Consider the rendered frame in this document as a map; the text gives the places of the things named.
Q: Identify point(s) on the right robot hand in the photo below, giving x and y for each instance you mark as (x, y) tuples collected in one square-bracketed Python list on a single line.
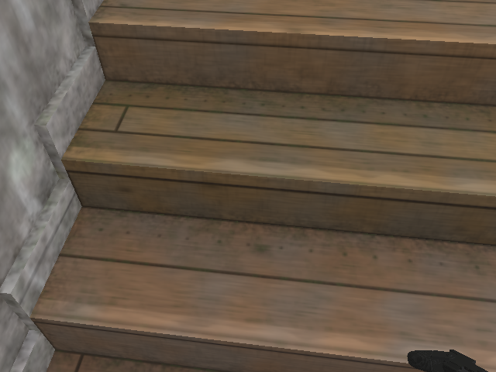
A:
[(440, 361)]

